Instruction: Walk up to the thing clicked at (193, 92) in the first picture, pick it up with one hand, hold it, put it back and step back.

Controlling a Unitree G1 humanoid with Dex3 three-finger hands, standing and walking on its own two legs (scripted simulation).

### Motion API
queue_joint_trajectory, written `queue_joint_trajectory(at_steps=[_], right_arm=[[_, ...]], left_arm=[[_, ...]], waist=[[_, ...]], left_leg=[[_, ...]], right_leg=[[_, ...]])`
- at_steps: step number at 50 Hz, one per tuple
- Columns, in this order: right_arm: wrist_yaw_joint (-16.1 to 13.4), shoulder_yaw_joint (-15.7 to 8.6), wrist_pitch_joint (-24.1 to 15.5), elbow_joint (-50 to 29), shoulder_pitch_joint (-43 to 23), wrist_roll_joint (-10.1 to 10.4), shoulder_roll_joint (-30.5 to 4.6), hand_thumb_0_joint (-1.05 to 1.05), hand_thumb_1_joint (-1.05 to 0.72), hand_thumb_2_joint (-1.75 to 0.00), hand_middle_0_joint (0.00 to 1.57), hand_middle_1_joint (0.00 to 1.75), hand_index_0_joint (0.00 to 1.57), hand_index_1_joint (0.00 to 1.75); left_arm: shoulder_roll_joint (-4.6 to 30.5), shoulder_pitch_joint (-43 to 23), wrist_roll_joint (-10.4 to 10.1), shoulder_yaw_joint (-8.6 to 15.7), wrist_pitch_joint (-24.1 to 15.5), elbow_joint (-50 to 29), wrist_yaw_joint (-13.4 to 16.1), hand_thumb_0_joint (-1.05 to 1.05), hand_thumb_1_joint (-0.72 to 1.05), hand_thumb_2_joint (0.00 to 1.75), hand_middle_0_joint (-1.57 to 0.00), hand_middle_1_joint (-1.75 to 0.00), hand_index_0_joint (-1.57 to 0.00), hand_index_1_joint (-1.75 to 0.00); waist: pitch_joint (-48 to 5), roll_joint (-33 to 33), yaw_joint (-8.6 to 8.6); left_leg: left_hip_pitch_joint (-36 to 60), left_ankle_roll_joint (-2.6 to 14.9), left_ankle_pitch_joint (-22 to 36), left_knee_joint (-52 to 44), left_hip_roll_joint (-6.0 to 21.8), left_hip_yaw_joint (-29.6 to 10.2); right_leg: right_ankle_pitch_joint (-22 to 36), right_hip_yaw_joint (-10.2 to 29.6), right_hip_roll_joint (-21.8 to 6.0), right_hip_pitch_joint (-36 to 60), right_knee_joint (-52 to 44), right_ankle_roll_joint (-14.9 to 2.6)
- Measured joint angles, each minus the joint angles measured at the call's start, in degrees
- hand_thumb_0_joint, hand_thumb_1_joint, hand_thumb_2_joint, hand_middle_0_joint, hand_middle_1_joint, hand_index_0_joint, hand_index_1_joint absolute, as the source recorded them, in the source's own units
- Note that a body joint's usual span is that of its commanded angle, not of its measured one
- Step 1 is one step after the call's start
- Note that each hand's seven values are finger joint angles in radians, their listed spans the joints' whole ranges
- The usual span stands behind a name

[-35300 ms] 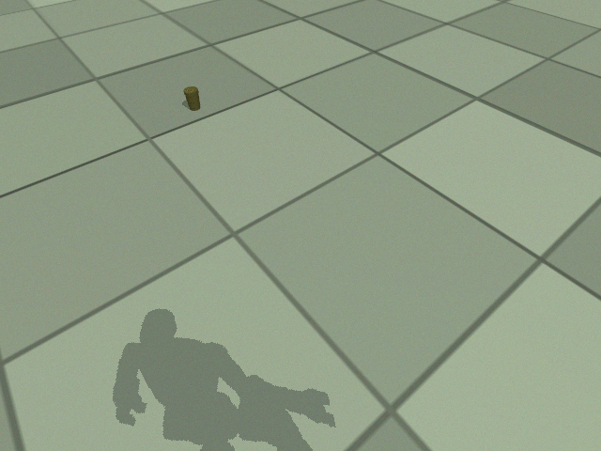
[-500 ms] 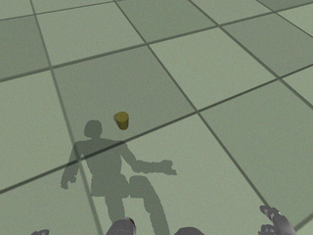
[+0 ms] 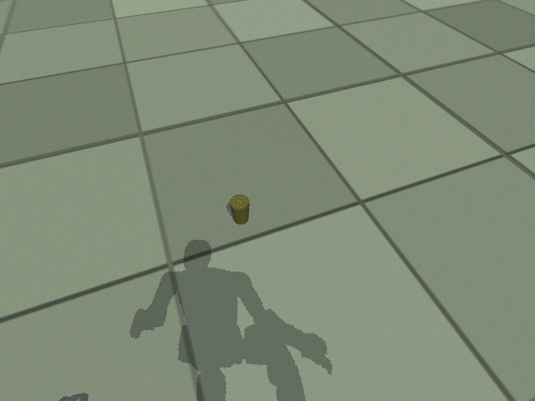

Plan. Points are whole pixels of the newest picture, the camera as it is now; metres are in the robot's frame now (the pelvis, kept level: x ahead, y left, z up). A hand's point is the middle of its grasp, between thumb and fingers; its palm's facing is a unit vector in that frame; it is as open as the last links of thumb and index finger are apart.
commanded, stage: step back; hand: left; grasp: from the side
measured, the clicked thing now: (240, 210) +0.99 +0.18 -0.70
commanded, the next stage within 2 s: stand in 0.82 s
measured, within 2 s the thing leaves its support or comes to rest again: neither
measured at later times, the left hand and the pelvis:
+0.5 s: hand out of the picture +0.07 +0.26 -0.14, palm faces +0.04 -0.92 -0.38, open 7.4 cm; pelvis +0.03 -0.01 +0.00, yaw +2 degrees
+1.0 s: hand (120, 400) +0.15 +0.26 -0.13, palm faces -0.02 -0.94 -0.34, open 7.4 cm; pelvis +0.05 +0.01 +0.02, yaw +0 degrees
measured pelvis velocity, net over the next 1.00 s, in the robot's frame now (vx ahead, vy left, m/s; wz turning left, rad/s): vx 0.05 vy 0.01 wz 0.00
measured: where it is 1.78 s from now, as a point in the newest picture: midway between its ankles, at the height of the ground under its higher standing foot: outside the picture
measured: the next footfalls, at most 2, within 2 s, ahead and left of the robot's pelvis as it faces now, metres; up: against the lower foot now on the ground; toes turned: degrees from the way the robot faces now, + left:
left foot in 0.48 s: +0.12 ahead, +0.13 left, +0.00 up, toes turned +3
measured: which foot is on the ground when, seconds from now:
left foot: down 0.00-0.22, up 0.24-0.46, down 0.48-1.00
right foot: down 0.00-1.00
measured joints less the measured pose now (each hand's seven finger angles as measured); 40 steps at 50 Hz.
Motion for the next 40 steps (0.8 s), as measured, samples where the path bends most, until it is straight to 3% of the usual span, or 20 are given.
queue_joint_trajectory(at_steps=[2, 4, 8, 11, 12, 14, 16, 22, 24, 25, 26, 34, 40], right_arm=[[0.3, 0.2, -0.8, -0.3, 0.6, 0.1, 0.0, 0.01, -0.91, -0.9, 0.2, 0.3, 0.2, 0.3], [0.3, 0.3, -1.2, -0.3, 0.4, -0.1, 0.1, 0.01, -0.9, -0.9, 0.2, 0.3, 0.2, 0.3], [0.6, 0.3, -1.9, -1.4, -1.3, 0.0, -0.1, 0.01, -0.9, -0.9, 0.2, 0.3, 0.2, 0.3], [0.5, -0.1, -1.1, -1.9, -2.7, 0.5, -1.4, 0.01, -0.9, -0.9, 0.2, 0.3, 0.2, 0.3], [0.2, -0.2, -0.7, -1.9, -2.9, 0.7, -1.7, 0.01, -0.9, -0.9, 0.2, 0.3, 0.2, 0.3], [-0.3, -0.2, -0.2, -1.6, -3.2, 0.8, -1.7, 0.01, -0.9, -0.9, 0.2, 0.3, 0.2, 0.3], [-0.3, -0.2, -0.5, -1.6, -3.5, 1.0, -2.0, 0.01, -0.91, -0.9, 0.2, 0.3, 0.2, 0.3], [0.1, -0.3, -1.4, -1.7, -5.0, 1.1, -2.9, 0.01, -0.91, -0.9, 0.2, 0.3, 0.2, 0.3], [0.1, -0.4, -1.5, -1.3, -5.4, 1.0, -2.8, 0.01, -0.91, -0.9, 0.2, 0.3, 0.2, 0.3], [-0.1, -0.5, -1.5, -0.9, -5.8, 1.0, -2.5, 0.01, -0.91, -0.9, 0.2, 0.3, 0.2, 0.3], [-0.3, -0.5, -1.5, -0.4, -6.4, 0.8, -1.9, 0.01, -0.91, -0.9, 0.2, 0.3, 0.2, 0.3], [0.0, 1.9, -0.7, 2.2, -9.7, 1.4, 1.4, 0.01, -0.91, -0.9, 0.2, 0.3, 0.2, 0.3], [0.1, 2.3, -1.0, 3.6, -12.9, 1.8, 1.7, 0.01, -0.9, -0.9, 0.2, 0.3, 0.2, 0.3]], left_arm=[[-0.5, 0.8, -0.3, -0.5, 0.4, 2.1, -0.5, 0.01, 0.9, 0.89, -0.2, -0.3, -0.2, -0.3], [-0.5, 1.2, -0.6, -0.7, 0.2, 3.2, -1.2, 0.01, 0.9, 0.89, -0.2, -0.3, -0.2, -0.3], [-0.4, 1.5, -0.7, -0.6, -0.9, 4.4, -1.7, 0.01, 0.9, 0.89, -0.2, -0.3, -0.2, -0.3], [-1.8, 1.0, -0.3, -0.7, -2.0, 5.6, -1.3, 0.01, 0.9, 0.89, -0.2, -0.3, -0.2, -0.3], [-2.3, 1.1, 0.0, -0.8, -2.5, 5.6, -1.1, 0.01, 0.9, 0.89, -0.2, -0.3, -0.2, -0.3], [-2.9, 1.5, 0.3, -1.0, -3.1, 5.3, -1.1, 0.01, 0.9, 0.89, -0.2, -0.3, -0.21, -0.3], [-3.3, 1.9, 0.3, -1.1, -3.4, 5.2, -1.0, 0.01, 0.9, 0.89, -0.2, -0.3, -0.21, -0.3], [-3.1, 2.4, -0.2, -2.1, -3.7, 5.8, -0.7, 0.01, 0.9, 0.89, -0.2, -0.3, -0.21, -0.3], [-2.6, 2.0, -0.6, -2.4, -3.1, 6.1, -0.5, 0.01, 0.9, 0.89, -0.2, -0.3, -0.21, -0.3], [-2.3, 1.6, -0.8, -2.5, -2.8, 6.2, -0.4, 0.01, 0.9, 0.89, -0.2, -0.3, -0.21, -0.3], [-1.9, 1.1, -1.0, -2.5, -2.5, 6.4, -0.2, 0.01, 0.9, 0.89, -0.2, -0.3, -0.21, -0.3], [-1.5, -1.4, -1.7, -3.2, -2.3, 8.6, 0.1, 0.01, 0.9, 0.89, -0.2, -0.3, -0.2, -0.3], [-2.0, -4.2, -1.8, -3.6, -2.7, 9.9, 0.3, 0.01, 0.9, 0.89, -0.2, -0.3, -0.21, -0.3]], waist=[[-2.0, 1.1, -1.51], [-2.6, 1.5, -1.89], [-2.2, 1.2, -1.7], [-1.1, 4.3, -1.65], [-1.2, 5.3, -1.62], [-1.7, 5.0, -0.64], [-1.4, 4.5, 0.2], [-0.2, 4.9, 0.86], [0.1, 4.8, 0.53], [0.5, 4.4, 0.39], [0.9, 3.4, 0.51], [-0.7, 3.0, -0.08], [-0.7, 3.2, -0.51]], left_leg=[[-0.4, 1.2, -0.6, 0.3, 1.1, -1.2], [0.1, 1.14, -0.1, -0.5, 2.1, -1.7], [0.1, -0.57, -0.3, -0.1, 3.2, -1.3], [-1.3, -0.7, -3.3, 4.9, 5.9, -2.5], [-2.7, 0.0, -5.4, 8.2, 6.0, -3.7], [-6.3, 0.68, -10.2, 15.8, 3.8, -4.3], [-8.9, 1.05, -10.8, 19.9, 2.5, -3.6], [-11.0, 0.64, -5.2, 11.3, 4.7, -1.4], [-9.0, 0.47, 0.0, 4.5, 5.1, -0.4], [-8.2, -0.06, 5.2, 2.5, 4.7, -0.1], [-7.8, -0.46, 6.3, 2.3, 4.1, 0.5], [-6.9, -0.75, 3.7, 2.5, 5.8, 1.5], [-5.2, -0.43, 4.7, -0.1, 5.8, 2.2]], right_leg=[[-4.3, 0.2, 2.2, -0.9, 3.8, -0.03], [-4.4, 0.5, 3.2, -0.7, 4.3, -0.31], [-1.7, 0.2, 3.3, 1.6, -2.3, -0.32], [6.5, -1.8, 5.7, 4.5, -7.8, -0.2], [6.4, -2.6, 6.4, 4.6, -7.7, -0.28], [5.3, -2.6, 5.8, 4.4, -7.1, -0.86], [5.2, -2.2, 5.0, 5.2, -8.0, -1.27], [4.9, -2.3, 4.0, 6.1, -8.8, 0.13], [3.4, -2.4, 3.5, 5.6, -6.7, 0.7], [2.5, -2.2, 3.0, 5.2, -5.3, 1.06], [1.8, -1.6, 2.3, 5.0, -4.1, 1.43], [3.4, -0.4, 4.1, 7.6, -9.1, 1.97], [4.9, 0.2, 4.1, 9.2, -12.3, 2.35]])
